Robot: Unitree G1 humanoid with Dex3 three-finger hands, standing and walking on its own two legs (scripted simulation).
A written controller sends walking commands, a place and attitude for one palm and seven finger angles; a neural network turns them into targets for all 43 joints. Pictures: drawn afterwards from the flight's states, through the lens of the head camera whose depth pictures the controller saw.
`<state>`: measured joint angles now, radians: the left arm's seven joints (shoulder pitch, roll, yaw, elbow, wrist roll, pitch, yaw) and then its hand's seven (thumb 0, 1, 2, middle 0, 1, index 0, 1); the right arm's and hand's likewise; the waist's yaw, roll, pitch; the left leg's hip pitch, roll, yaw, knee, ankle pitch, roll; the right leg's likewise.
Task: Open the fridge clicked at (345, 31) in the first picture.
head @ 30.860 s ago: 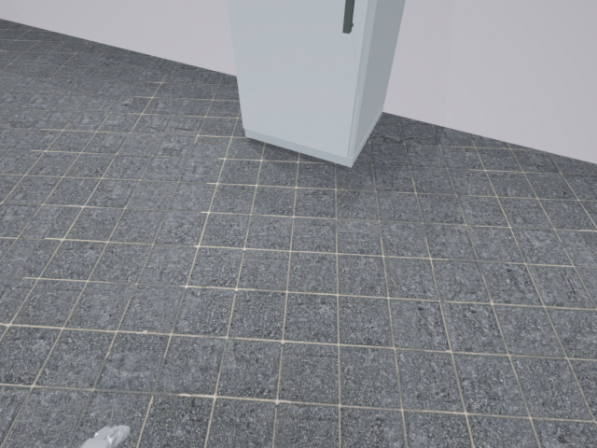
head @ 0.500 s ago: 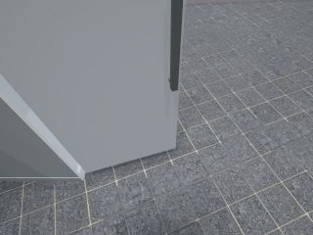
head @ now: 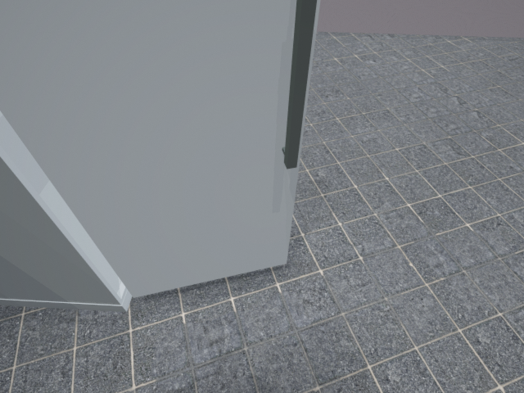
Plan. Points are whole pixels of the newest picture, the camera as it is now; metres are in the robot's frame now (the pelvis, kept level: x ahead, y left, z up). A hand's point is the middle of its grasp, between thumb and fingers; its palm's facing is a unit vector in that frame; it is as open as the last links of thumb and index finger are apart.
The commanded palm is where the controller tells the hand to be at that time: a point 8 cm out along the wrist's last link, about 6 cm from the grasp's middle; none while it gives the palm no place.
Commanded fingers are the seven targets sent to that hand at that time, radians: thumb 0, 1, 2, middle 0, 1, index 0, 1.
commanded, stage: let the arm hang, fingers relaxed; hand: right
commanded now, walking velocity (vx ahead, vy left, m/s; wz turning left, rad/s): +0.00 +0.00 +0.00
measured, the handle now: (294, 77) +0.67 -0.02 +0.15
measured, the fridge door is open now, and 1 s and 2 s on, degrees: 73 73 73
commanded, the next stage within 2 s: look to check the result in 0.16 s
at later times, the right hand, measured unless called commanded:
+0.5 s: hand out of the picture +0.01 -0.16 -0.18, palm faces +0.02 +0.98 -0.17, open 7.4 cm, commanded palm none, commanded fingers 0.00 -0.90 -0.90 0.20 0.30 0.20 0.30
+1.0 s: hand out of the picture +0.05 -0.17 -0.17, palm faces +0.01 +0.98 -0.21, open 7.4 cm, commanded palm none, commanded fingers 0.00 -0.90 -0.90 0.20 0.30 0.20 0.30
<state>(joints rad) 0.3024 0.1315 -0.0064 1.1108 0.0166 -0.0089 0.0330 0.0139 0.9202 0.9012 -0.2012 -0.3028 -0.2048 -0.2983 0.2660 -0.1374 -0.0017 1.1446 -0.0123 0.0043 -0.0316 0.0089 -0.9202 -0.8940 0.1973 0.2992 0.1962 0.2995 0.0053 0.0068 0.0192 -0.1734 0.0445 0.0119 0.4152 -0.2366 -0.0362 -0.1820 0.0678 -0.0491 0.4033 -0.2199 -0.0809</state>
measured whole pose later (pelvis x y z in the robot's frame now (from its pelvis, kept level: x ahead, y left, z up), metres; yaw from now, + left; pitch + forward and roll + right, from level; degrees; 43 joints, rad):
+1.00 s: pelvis +0.02 +0.01 +0.00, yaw +0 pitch -1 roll +0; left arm 0.21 0.19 0.00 1.13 0.02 -0.01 0.03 0.01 0.91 0.90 -0.20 -0.30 -0.20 -0.30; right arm 0.18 -0.20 -0.01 1.14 -0.01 0.00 -0.02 0.00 -0.90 -0.89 0.20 0.30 0.20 0.30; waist 0.01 0.01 0.05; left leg -0.12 0.02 0.03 0.36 -0.23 -0.02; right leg -0.13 0.05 -0.03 0.36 -0.22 -0.06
